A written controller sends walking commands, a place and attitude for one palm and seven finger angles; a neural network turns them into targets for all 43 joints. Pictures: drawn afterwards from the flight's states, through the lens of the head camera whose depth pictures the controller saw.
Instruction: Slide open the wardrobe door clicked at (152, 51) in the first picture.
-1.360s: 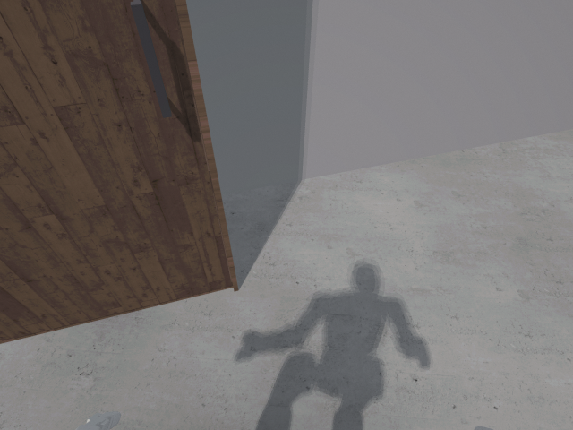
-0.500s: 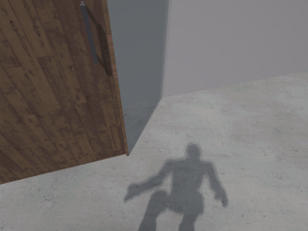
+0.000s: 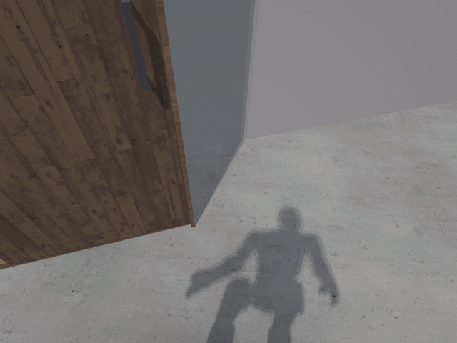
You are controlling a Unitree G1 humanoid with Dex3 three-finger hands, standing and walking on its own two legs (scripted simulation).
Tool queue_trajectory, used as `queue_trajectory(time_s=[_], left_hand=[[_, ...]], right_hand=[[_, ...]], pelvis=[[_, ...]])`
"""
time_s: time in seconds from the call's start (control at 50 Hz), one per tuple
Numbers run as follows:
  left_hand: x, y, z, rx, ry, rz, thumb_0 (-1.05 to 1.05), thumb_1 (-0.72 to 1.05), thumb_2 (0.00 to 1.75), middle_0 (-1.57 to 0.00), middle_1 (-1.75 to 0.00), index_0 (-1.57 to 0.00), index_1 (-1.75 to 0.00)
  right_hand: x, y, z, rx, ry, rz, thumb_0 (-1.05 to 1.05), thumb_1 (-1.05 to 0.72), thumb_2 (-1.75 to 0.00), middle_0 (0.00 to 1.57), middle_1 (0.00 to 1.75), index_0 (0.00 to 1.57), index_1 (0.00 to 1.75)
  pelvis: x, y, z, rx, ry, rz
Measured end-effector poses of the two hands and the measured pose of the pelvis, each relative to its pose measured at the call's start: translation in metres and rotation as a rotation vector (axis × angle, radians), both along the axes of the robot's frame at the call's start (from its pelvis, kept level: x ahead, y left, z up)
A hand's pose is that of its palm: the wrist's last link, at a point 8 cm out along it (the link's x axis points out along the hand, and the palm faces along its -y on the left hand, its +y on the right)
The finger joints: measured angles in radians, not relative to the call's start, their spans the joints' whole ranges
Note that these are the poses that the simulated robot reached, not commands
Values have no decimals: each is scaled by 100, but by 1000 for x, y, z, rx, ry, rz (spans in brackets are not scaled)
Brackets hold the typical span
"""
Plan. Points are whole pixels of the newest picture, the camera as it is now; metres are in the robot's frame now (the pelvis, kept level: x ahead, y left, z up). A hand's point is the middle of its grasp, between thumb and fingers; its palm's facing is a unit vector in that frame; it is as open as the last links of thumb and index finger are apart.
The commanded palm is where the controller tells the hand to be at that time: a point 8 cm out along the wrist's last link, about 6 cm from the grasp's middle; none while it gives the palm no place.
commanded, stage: look at it before walking up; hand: right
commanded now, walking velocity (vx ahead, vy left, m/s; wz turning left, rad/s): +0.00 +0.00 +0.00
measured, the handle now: (136, 46) +0.70 +0.27 +0.17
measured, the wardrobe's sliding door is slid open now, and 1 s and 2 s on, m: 0.00 0.00 0.00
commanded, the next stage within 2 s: turn to face it in 0.38 s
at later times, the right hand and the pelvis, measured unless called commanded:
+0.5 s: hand out of the picture +0.09 -0.25 -0.15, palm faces -0.03 +0.94 -0.34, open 7.4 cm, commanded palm none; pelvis +0.01 +0.00 +0.00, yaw +0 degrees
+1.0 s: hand out of the picture +0.05 -0.17 -0.18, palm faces -0.14 +0.95 -0.27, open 7.4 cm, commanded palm none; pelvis -0.02 +0.02 -0.02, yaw +9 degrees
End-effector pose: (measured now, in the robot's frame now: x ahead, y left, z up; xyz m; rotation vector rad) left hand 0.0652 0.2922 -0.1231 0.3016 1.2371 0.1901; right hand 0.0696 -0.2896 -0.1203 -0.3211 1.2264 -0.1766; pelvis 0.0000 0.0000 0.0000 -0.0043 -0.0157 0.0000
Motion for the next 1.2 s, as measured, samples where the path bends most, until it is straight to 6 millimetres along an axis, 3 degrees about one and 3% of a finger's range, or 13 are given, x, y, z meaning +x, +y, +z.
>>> queue_trajectory(time_s=[0.38, 0.62, 0.72, 0.82, 0.96, 1.08, 1.2], left_hand=[[25, -1, 4, 2, -40, -13, 1, 90, 90, -20, -30, -21, -30], [24, -2, 3, 8, -45, 0, 1, 90, 90, -20, -30, -21, -30], [9, -13, -6, -19, -48, 52, 1, 91, 90, -20, -30, -21, -30], [-21, -23, -22, -66, -20, 114, 1, 90, 90, -20, -30, -21, -30], [-60, -17, -50, -126, 31, 200, 1, 90, 90, -20, -30, -21, -30], [-72, -14, -36, -136, 38, 234, 1, 91, 90, -20, -30, -21, -30], [-80, -14, -24, -110, 13, 268, 1, 91, 90, -20, -30, -20, -30]], right_hand=[[16, -2, 3, -7, -29, 0, 1, -91, -90, 20, 30, 20, 30], [14, -2, 1, -9, -13, -3, 1, -91, -90, 20, 30, 20, 30], [6, 11, -9, 12, 35, 17, 1, -91, -90, 20, 30, 20, 30], [-1, 32, -22, 48, 73, 52, 1, -91, -90, 20, 30, 20, 30], [-13, 67, -27, 56, 78, 83, 1, -91, -90, 20, 30, 20, 30], [-29, 82, -14, 68, 105, 79, 1, -91, -90, 20, 30, 20, 30], [-26, 80, -12, 80, 94, 101, 1, -90, -90, 20, 30, 20, 30]], pelvis=[[10, 0, 1, 1, -2, -1], [9, 0, 0, 0, -2, 20], [4, 0, -5, -4, 2, 64], [-5, 4, -13, -21, 4, 107], [-15, 21, -25, -22, -7, 152], [-22, 25, -9, -33, 21, 190], [-25, 20, -4, -24, 41, 226]])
